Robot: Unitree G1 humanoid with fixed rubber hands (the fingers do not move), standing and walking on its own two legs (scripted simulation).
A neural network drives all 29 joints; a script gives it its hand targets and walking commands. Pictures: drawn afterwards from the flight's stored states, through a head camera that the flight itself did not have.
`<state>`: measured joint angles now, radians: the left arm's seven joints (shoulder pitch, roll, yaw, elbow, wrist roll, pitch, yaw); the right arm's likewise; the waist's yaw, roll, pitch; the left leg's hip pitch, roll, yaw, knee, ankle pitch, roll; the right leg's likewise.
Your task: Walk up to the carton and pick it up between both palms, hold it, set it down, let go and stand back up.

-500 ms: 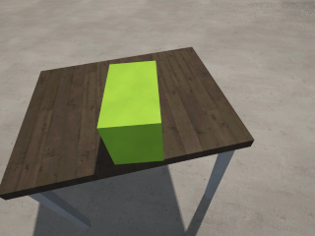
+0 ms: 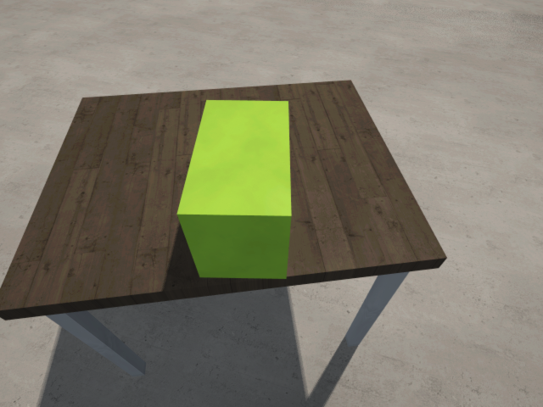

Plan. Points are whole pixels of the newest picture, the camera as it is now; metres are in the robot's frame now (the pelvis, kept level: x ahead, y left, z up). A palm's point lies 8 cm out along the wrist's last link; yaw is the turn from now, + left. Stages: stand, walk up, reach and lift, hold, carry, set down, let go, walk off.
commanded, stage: walk up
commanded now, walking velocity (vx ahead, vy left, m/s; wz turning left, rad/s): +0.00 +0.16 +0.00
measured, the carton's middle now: (245, 187) +0.50 +0.07 +0.00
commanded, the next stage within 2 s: none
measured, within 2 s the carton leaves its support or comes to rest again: neither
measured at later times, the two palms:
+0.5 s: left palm out of the picture -0.03 +0.34 -0.15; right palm out of the picture +0.01 -0.09 -0.12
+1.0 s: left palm out of the picture +0.04 +0.32 -0.15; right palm out of the picture -0.06 -0.18 -0.12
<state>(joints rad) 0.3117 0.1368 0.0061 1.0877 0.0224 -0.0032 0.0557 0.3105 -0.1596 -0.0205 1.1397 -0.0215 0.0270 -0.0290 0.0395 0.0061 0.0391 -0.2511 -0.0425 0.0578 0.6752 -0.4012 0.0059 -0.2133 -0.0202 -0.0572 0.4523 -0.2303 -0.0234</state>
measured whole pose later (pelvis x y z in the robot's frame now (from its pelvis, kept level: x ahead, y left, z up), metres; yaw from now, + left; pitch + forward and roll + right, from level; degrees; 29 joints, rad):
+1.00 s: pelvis +0.00 +0.07 +0.00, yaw -1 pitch +1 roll -2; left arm 0.23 0.23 0.06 1.05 0.02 0.03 0.01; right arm 0.35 -0.19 -0.05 1.12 -0.03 0.01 -0.07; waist -0.03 -0.03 0.03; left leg -0.23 0.10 -0.01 0.41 -0.19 -0.04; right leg -0.38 -0.04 0.02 0.77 -0.35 0.04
